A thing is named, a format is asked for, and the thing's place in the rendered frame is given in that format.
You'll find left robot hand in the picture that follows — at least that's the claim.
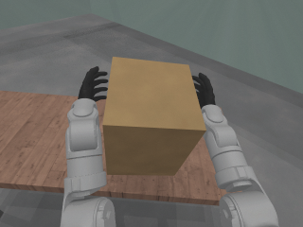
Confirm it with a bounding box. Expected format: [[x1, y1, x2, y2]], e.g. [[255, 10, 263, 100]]
[[78, 66, 109, 102]]

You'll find robot left upper arm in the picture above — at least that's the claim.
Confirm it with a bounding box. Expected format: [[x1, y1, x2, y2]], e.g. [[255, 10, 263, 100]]
[[61, 197, 116, 227]]

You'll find robot left forearm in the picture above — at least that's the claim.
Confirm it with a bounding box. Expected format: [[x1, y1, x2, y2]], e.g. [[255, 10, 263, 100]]
[[60, 98, 107, 227]]

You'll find carton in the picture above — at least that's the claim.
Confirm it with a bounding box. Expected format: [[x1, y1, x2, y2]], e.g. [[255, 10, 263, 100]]
[[102, 57, 206, 176]]

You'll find table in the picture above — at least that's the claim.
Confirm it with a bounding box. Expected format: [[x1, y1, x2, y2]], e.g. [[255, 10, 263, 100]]
[[0, 90, 242, 218]]

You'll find right robot hand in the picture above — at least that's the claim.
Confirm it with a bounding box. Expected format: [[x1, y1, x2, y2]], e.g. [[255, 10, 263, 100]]
[[192, 73, 216, 109]]

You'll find robot right upper arm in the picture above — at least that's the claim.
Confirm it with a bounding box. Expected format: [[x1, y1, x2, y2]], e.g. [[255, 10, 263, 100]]
[[219, 190, 279, 227]]

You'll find robot right forearm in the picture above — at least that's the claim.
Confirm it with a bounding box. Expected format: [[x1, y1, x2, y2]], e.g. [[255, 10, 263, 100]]
[[201, 104, 278, 224]]

